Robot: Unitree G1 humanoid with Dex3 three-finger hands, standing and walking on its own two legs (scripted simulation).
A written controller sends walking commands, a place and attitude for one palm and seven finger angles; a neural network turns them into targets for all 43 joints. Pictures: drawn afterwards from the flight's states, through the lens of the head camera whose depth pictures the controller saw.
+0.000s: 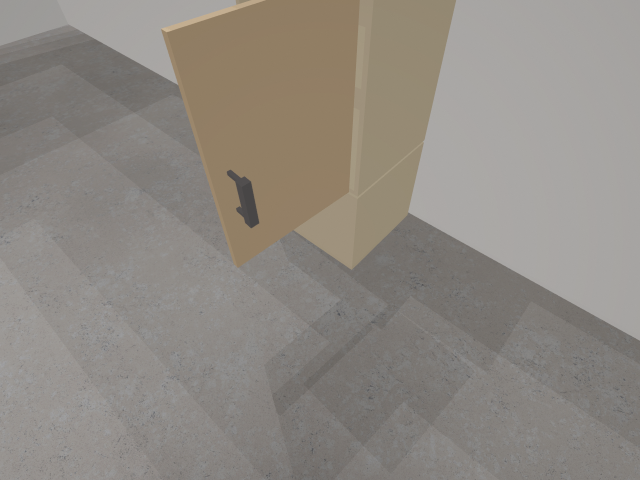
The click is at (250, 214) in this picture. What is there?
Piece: cupboard door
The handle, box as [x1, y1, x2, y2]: [227, 170, 258, 227]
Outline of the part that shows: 227,171 227,174 236,183 241,206 237,207 236,209 244,217 245,222 250,227 252,227 258,223 258,219 250,181 244,176 240,178 231,170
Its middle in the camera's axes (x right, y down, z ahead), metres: -0.17 -0.09 +0.84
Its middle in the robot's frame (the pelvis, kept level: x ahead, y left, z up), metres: +0.67 +0.21 -0.11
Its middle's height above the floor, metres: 0.67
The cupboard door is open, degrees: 85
